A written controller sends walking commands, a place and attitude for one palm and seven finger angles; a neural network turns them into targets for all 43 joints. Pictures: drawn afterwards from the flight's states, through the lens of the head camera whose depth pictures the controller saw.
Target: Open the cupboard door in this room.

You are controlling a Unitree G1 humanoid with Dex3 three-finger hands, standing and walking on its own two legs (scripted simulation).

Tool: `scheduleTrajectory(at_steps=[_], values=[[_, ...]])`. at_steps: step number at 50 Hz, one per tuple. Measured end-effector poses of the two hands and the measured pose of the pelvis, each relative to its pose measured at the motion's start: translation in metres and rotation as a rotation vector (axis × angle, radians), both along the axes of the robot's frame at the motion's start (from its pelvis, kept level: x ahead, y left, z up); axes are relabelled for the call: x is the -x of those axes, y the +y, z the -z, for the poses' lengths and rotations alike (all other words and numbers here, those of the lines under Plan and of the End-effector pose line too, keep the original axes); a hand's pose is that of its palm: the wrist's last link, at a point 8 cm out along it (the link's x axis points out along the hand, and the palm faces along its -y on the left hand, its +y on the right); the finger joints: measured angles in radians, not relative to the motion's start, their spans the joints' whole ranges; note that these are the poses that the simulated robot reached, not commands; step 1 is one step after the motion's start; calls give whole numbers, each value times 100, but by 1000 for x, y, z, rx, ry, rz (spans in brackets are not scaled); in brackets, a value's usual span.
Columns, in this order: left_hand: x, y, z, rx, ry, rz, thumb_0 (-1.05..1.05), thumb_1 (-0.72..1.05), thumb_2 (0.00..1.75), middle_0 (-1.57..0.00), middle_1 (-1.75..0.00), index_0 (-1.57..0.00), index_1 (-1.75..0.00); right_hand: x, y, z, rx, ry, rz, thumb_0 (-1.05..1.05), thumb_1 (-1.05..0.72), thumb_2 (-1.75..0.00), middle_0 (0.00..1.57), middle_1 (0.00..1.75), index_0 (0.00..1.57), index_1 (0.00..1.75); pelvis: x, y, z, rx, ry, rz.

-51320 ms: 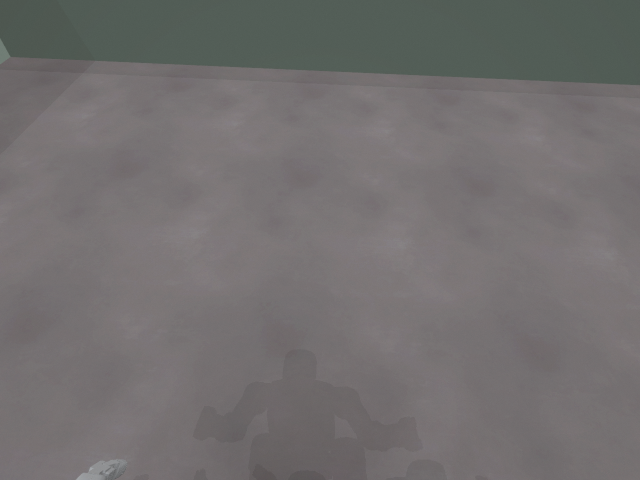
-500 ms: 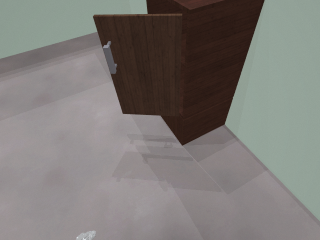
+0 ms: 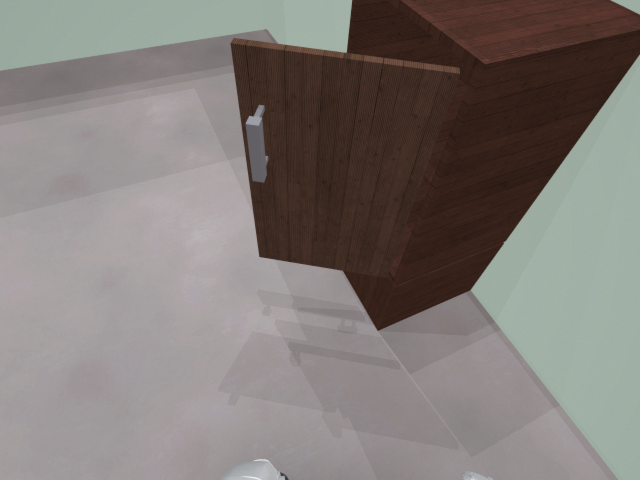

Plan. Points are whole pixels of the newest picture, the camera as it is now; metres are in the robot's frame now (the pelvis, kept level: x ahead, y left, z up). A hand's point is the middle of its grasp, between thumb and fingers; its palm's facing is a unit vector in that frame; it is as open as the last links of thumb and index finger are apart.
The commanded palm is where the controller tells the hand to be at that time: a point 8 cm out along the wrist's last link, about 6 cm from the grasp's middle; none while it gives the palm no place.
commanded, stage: come to a stop and stand still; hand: left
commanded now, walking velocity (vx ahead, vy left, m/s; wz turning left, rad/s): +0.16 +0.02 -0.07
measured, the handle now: (260, 144) +0.65 +0.18 +0.00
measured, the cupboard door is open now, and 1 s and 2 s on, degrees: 56 56 56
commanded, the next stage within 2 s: none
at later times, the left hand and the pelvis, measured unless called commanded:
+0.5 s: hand (211, 450) +0.17 +0.17 -0.16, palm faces -0.01 -0.98 -0.19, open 7.4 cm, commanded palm none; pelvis +0.08 +0.00 +0.01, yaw -1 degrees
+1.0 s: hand out of the picture +0.06 +0.22 -0.15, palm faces -0.02 -0.96 -0.28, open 7.4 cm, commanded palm none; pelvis +0.03 +0.02 +0.01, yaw -3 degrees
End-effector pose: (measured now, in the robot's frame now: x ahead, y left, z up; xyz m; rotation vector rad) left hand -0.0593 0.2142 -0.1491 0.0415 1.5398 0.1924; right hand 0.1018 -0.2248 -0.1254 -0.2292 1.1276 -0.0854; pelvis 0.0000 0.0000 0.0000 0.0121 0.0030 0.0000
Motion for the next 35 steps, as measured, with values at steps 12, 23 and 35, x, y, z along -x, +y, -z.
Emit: scheduleTrajectory(at_steps=[12, 23, 35], values=[[-197, 30, -29, -85, -333, 135, 0, 92, 90, -19, -30, -20, -30, 26, 10, 2, -16, 183, 119, 0, -93, -90, 20, 30, 20, 30, -59, 8, -15, -9, 7, 16], [-225, 5, -20, -71, -312, 174, 0, 91, 89, -20, -30, -20, -30, 30, -8, 11, -22, 279, 206, 1, -91, -90, 20, 30, 20, 30, -78, -5, -8, 4, 11, 14], [-176, 39, -8, -69, -257, 131, 0, 91, 89, -20, -30, -21, -30, 1, 0, -2, 42, 130, 147, 1, -91, -90, 20, 30, 20, 30, -63, 20, -4, 28, 3, 27]])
